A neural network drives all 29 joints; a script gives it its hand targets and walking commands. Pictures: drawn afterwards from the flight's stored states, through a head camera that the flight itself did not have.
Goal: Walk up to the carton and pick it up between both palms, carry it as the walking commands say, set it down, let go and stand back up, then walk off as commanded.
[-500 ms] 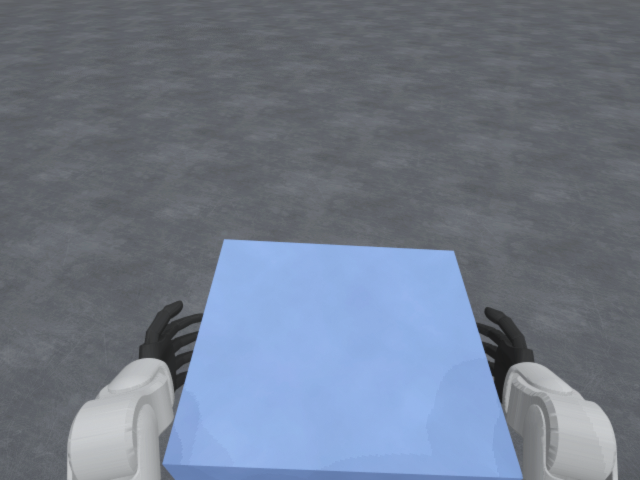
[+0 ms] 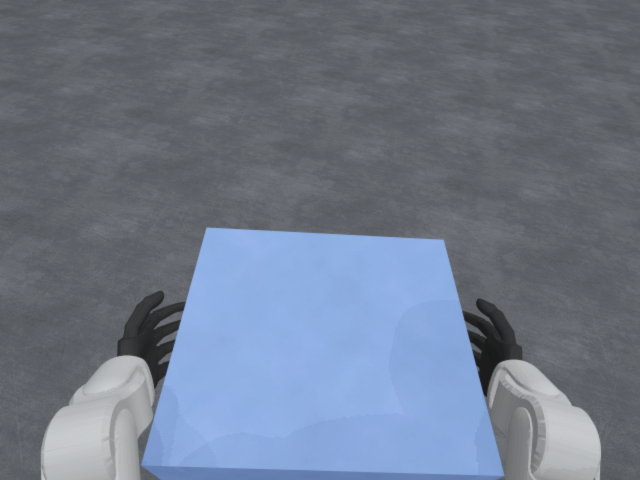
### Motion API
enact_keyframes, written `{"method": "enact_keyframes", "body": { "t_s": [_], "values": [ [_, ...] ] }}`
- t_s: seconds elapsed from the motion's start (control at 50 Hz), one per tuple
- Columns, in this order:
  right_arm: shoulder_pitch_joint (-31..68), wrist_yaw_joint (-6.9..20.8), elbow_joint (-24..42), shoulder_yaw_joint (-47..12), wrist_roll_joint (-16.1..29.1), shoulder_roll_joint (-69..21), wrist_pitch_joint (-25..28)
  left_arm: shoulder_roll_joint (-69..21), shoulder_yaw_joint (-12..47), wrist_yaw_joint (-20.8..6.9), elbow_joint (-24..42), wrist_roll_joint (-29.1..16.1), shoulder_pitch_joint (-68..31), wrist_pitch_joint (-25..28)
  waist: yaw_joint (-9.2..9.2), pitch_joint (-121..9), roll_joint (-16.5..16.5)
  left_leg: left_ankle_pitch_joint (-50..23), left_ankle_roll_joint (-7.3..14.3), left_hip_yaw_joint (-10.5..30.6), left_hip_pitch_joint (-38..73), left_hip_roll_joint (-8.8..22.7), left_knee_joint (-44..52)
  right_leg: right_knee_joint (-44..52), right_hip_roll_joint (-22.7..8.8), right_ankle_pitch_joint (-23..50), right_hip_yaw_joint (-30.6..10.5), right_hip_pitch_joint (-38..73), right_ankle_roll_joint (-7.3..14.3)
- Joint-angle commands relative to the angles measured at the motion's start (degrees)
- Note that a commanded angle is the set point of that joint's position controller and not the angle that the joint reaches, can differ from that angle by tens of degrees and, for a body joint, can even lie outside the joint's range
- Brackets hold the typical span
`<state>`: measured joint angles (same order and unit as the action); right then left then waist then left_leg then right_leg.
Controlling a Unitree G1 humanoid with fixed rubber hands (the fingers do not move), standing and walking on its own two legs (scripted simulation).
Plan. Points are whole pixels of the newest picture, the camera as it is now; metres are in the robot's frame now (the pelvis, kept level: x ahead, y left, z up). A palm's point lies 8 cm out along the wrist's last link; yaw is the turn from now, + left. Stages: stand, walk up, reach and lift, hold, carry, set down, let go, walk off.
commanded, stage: carry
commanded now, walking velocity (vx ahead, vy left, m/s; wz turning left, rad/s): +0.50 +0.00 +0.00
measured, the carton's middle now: (319, 370) +0.26 +0.00 +0.00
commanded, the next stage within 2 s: none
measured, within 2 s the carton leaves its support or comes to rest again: neither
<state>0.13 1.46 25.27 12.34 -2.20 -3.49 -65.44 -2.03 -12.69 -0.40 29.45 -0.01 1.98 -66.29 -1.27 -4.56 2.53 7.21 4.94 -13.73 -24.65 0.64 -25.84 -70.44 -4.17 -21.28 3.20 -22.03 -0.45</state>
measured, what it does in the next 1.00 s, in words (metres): walks ahead: right foot, then left foot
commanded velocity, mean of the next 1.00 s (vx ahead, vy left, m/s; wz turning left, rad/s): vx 0.50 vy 0.00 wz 0.00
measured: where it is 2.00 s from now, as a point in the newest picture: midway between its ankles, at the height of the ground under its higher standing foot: (327, 202)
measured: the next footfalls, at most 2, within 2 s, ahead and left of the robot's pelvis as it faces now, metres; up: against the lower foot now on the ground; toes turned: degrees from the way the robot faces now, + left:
right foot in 0.32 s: +0.36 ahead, -0.13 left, +0.00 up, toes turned -10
left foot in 0.74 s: +0.72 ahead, +0.06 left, +0.00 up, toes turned +10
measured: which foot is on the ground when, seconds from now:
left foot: down 0.00-0.34, up 0.36-0.72, down 0.74-1.00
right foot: up 0.00-0.30, down 0.32-0.80, up 0.82-1.00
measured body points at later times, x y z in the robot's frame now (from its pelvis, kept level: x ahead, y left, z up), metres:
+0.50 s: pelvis +0.35 -0.06 +0.02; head +0.33 -0.08 +0.46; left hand +0.56 +0.15 +0.10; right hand +0.61 -0.23 +0.08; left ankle +0.28 +0.07 -0.65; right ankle +0.32 -0.13 -0.73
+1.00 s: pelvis +0.70 -0.02 +0.02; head +0.72 -0.01 +0.47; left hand +0.95 +0.15 +0.09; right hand +0.92 -0.24 +0.09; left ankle +0.68 +0.05 -0.73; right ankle +0.66 -0.16 -0.67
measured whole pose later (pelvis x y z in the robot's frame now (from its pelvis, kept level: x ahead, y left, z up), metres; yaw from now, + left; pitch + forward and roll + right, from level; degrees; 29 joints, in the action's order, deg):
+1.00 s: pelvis +0.70 -0.02 +0.02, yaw -2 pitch +6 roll -1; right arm -4.7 3.4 32.4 13.6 -2.3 -4.1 -64.1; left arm -5.8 -12.4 -1.9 33.6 1.1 4.4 -63.9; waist -2.6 -3.6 -0.2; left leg 9.1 3.2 -12.2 -12.8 1.8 -15.7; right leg -49.6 -4.4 -17.5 5.0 -28.0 -0.8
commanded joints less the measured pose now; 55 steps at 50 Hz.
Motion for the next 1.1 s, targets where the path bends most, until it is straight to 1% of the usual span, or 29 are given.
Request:
{"method": "enact_keyframes", "body": {
  "t_s": [0.0,0.04,0.08,0.14,0.22,0.26,0.28,0.3,0.32,0.34,0.38,0.4,0.44,0.5,0.54,0.62,0.68,0.7,0.72,0.74,0.76,0.78,0.8,0.82,0.84,0.86,0.94,1.0,1.08],
  "values": [
    [22.1,4.6,15.6,-49.2,19.6,-47.6,2.1,-47.6,49.4,-5.0,11.0,-15.9,-23.3,2.9,0.07,-18.6,-5.3,-3.9,3.7,19.6,24.9,16.9,16.8,16.9,-1.4,-0.9,0.9,-7.6,0.1],
    [20.7,5.6,15.4,-48.4,19.9,-46.3,2.6,-47.1,49.8,-4.2,12.2,-14.8,-23.5,3.5,0.2,-17.1,-10.6,-1.1,2.8,15.9,23.5,15.4,18.9,22.8,-1.1,6.1,2.2,-7.3,0.5],
    [20.7,5.3,15.5,-48.8,19.7,-42.7,1.9,-43.7,48.0,-3.2,11.0,-12.7,-20.0,2.9,0.29,-14.8,-10.2,3.4,2.6,12.5,21.8,14.2,19.2,31.7,-0.5,8.8,4.2,-6.1,0.0],
    [18.3,5.1,14.8,-48.3,19.7,-39.9,0.6,-40.7,47.3,-2.0,11.2,-11.4,-18.0,1.6,0.05,-12.2,-12.6,-2.1,1.1,9.0,23.4,13.2,17.8,37.5,1.1,14.7,7.5,-5.3,-0.2],
    [20.6,4.1,15.0,-47.4,18.4,-36.4,-1.2,-37.8,46.8,-1.9,11.7,-12.2,-22.3,-0.4,-0.14,-6.8,-10.1,-2.7,-0.3,8.8,20.4,14.4,16.2,41.1,1.1,16.7,8.5,-2.0,1.4],
    [19.9,3.4,13.5,-45.8,17.3,-34.1,-2.5,-35.8,45.2,-1.8,9.2,-11.8,-20.6,-2.0,0.51,-9.6,-8.2,-14.9,-3.0,3.4,21.2,10.6,4.3,45.8,2.3,16.3,10.8,6.2,1.8],
    [21.9,2.9,14.6,-46.5,17.4,-34.1,-2.8,-35.6,44.8,-1.8,8.9,-12.3,-20.6,-2.1,2.07,-11.6,-3.0,-15.5,-5.6,1.3,13.3,8.6,-8.5,47.1,-0.4,12.1,7.1,17.3,3.6],
    [22.1,2.5,13.5,-45.2,16.8,-32.2,-3.6,-33.6,43.1,-1.7,5.8,-11.4,-18.7,-3.2,3.29,-12.9,4.6,-3.7,-7.6,0.6,-0.1,4.9,-25.5,53.0,-12.4,0.7,-10.4,26.1,7.8],
    [24.8,2.5,14.6,-46.1,16.9,-31.3,-4.1,-33.3,43.2,-1.6,6.2,-11.8,-18.8,-2.9,4.0,-12.6,16.6,17.9,-8.1,1.8,-16.4,-1.9,-41.8,56.8,-21.8,9.1,-27.4,37.3,14.4],
    [26.8,2.9,14.3,-46.3,18.1,-33.9,-3.9,-36.3,43.1,-1.4,6.4,-12.0,-19.8,-2.4,3.53,-13.4,14.1,21.9,-7.4,8.8,-21.0,0.4,-48.0,56.8,-23.2,19.5,-28.3,36.2,16.4],
    [22.6,3.3,11.4,-45.0,17.9,-41.5,-3.1,-41.4,46.7,-2.4,11.6,-15.0,-25.7,-1.7,2.53,-13.5,1.9,14.8,-6.0,15.0,-16.7,4.4,-43.8,55.9,-20.2,23.1,-18.4,29.6,12.7],
    [24.1,3.3,11.4,-45.3,17.8,-43.2,-2.7,-43.2,46.5,-2.9,10.5,-15.3,-26.2,-1.6,2.16,-12.4,0.4,12.0,-6.2,15.5,-13.4,6.0,-37.9,57.4,-17.7,17.3,-12.6,25.0,8.6],
    [22.4,3.3,9.5,-44.8,16.1,-44.7,-1.8,-44.3,49.2,-4.0,12.4,-17.5,-30.6,-0.8,1.65,-9.3,3.2,7.1,-6.6,11.9,-11.3,5.6,-30.1,59.7,-13.9,18.3,-6.0,22.1,6.5],
    [21.2,2.3,10.0,-45.7,15.3,-44.1,-0.4,-43.0,48.5,-5.1,10.2,-18.1,-26.1,0.2,2.04,-9.5,7.4,-0.1,-6.9,7.6,-12.7,3.7,-24.5,61.2,-12.5,28.1,-1.5,26.4,5.2],
    [19.1,1.7,10.8,-46.0,15.0,-43.0,0.1,-42.0,48.9,-5.4,11.2,-18.9,-25.4,0.9,2.19,-7.1,7.5,-2.4,-6.9,5.4,-12.4,2.6,-17.9,59.6,-9.4,36.4,2.2,28.0,4.4],
    [21.3,1.5,13.1,-46.8,15.3,-41.9,-0.2,-40.2,49.0,-5.4,12.7,-18.7,-25.0,0.9,3.11,-3.4,6.5,-7.0,-6.3,1.3,-8.0,-0.3,-4.3,60.6,-7.4,36.1,5.2,26.3,4.5],
    [21.1,1.6,13.9,-47.6,16.3,-41.5,-0.7,-38.2,48.4,-5.0,13.2,-17.9,-24.1,0.5,2.79,-6.9,9.4,-8.5,-5.2,-2.2,0.6,-3.3,2.0,49.5,-8.0,56.6,8.5,30.5,4.1],
    [20.9,1.8,14.2,-47.9,17.0,-41.9,-0.5,-38.2,48.8,-4.8,14.7,-18.0,-25.3,0.6,1.68,-11.7,8.0,-10.8,-4.4,-3.0,9.0,-4.2,5.5,42.8,-7.3,59.0,10.2,30.5,2.8],
    [20.4,1.9,15.0,-47.6,17.0,-40.9,-0.4,-37.3,49.1,-4.8,15.7,-17.5,-26.2,0.3,0.07,-15.8,5.1,-7.4,-2.6,-0.3,20.0,-2.5,4.7,33.5,-7.1,54.2,10.5,25.2,0.9],
    [19.2,1.8,13.9,-46.7,17.0,-39.9,-0.8,-36.0,48.9,-4.5,15.9,-17.2,-27.1,-0.5,-1.39,-20.8,-3.2,-3.7,1.7,14.7,34.6,7.0,4.0,19.8,-4.4,40.6,9.3,10.6,-0.9],
    [17.1,1.8,13.4,-46.2,17.2,-39.7,-0.7,-37.9,49.0,-4.3,15.3,-17.1,-24.8,-0.8,-2.43,-29.0,-19.3,-2.6,12.4,39.3,50.6,18.2,7.7,-2.4,4.6,8.3,7.2,-9.2,-1.8],
    [15.5,2.1,11.7,-46.5,17.0,-41.9,-0.8,-39.6,50.3,-4.8,13.9,-17.3,-24.7,-0.9,-1.15,-26.0,-18.6,-11.7,15.3,44.2,46.6,22.5,11.1,-7.9,5.6,-6.1,-1.3,-15.6,0.1],
    [16.9,2.7,13.6,-47.2,17.5,-43.3,-0.4,-40.8,51.0,-4.9,14.0,-17.5,-24.8,-0.1,-0.52,-24.2,-10.0,-17.2,11.6,37.7,42.8,21.9,10.0,-9.8,1.4,-3.4,-3.9,-15.9,0.4],
    [19.3,3.3,16.0,-47.4,18.1,-44.1,0.1,-43.9,51.7,-4.6,14.1,-17.5,-24.5,0.5,0.11,-23.3,-8.3,-21.6,7.8,31.8,40.4,20.0,9.7,-6.1,-1.3,-0.2,-4.8,-16.2,0.2],
    [21.9,3.8,16.9,-48.6,19.1,-46.7,0.9,-46.4,51.5,-5.1,13.0,-17.7,-24.6,1.2,0.28,-23.6,-3.5,-17.9,4.8,27.8,36.0,18.5,11.0,0.8,-2.9,1.7,-4.8,-13.2,0.0],
    [20.9,3.9,17.2,-49.1,19.2,-47.0,1.4,-47.4,51.1,-5.2,11.9,-17.2,-22.4,1.8,0.29,-22.0,-5.6,-12.2,3.2,23.3,33.3,16.5,12.8,9.4,-2.7,1.4,-2.8,-10.6,-0.3],
    [20.1,5.2,18.1,-50.0,19.6,-44.6,1.8,-46.1,49.1,-4.0,12.0,-14.0,-20.3,3.0,0.11,-14.8,-8.3,-10.0,1.7,14.4,27.5,13.9,16.8,24.4,0.4,5.8,3.3,-7.6,-0.2],
    [18.4,5.3,18.9,-49.2,20.2,-40.7,1.5,-43.1,49.4,-2.2,13.5,-12.8,-17.6,2.6,-0.08,-14.4,-12.5,-13.9,1.6,12.3,29.1,13.3,15.4,32.8,1.5,11.0,5.7,-7.8,-0.2],
    [15.6,4.7,16.1,-48.1,18.4,-36.1,-0.6,-38.1,48.3,-1.6,14.1,-11.9,-18.4,0.6,-0.27,-8.3,-11.5,-15.8,0.5,9.3,27.5,13.8,15.3,39.5,2.5,16.5,8.5,-6.6,0.7]
  ]
}}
